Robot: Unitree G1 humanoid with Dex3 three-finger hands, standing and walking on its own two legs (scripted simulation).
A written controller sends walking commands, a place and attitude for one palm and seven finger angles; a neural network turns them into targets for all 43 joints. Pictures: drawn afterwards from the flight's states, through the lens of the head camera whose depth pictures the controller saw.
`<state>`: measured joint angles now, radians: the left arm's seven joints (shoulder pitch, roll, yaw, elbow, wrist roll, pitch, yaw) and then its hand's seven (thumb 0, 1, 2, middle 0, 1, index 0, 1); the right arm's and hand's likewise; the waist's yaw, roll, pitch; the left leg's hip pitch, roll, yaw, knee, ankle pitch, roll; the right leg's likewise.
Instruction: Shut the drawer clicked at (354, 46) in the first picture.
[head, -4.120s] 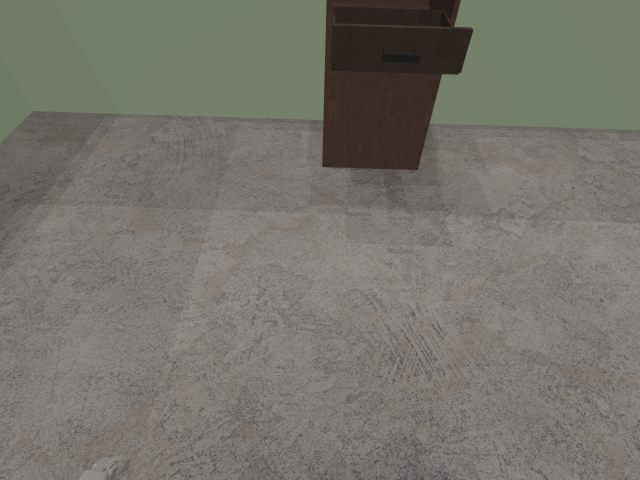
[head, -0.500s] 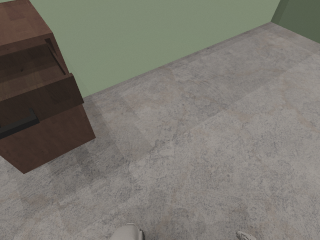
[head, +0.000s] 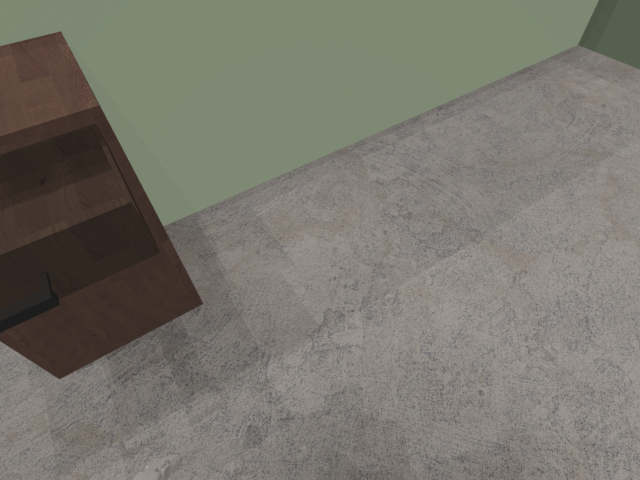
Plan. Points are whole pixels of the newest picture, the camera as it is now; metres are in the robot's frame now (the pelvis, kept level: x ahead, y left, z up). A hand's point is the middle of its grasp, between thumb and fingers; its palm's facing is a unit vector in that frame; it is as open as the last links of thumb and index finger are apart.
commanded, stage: turn to face it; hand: left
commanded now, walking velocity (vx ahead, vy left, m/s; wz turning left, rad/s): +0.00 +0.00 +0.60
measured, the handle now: (11, 304) +0.38 +0.50 -0.05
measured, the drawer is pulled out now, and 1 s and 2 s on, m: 0.30 0.30 0.30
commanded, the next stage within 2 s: take the last steps up to it in 0.86 s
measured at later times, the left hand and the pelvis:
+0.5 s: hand out of the picture -0.06 +0.19 -0.17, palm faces +0.38 -0.88 -0.28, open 7.3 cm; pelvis +0.00 -0.01 +0.00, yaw +20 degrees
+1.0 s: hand out of the picture -0.02 +0.19 -0.15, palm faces +0.49 -0.82 -0.29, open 7.4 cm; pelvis -0.01 -0.03 +0.00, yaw +29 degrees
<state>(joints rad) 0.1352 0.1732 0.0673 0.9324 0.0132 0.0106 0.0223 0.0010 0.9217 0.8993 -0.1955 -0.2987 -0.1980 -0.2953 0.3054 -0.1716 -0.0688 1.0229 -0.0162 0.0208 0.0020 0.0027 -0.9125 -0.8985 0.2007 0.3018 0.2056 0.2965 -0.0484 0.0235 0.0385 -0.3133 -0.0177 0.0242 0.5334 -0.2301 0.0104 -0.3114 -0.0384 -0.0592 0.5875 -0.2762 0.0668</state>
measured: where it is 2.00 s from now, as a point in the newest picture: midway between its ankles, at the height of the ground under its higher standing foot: outside the picture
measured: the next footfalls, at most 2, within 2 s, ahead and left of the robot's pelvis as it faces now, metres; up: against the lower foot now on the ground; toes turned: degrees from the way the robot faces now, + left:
left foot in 0.54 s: +0.00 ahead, +0.12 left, +0.00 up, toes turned +29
right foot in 0.98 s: +0.07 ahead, -0.11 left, +0.00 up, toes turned +25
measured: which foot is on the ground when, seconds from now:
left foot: down 0.00-0.00, up 0.02-0.52, down 0.54-0.98, up 1.00-1.00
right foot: down 0.00-0.54, up 0.56-0.96, down 0.98-1.00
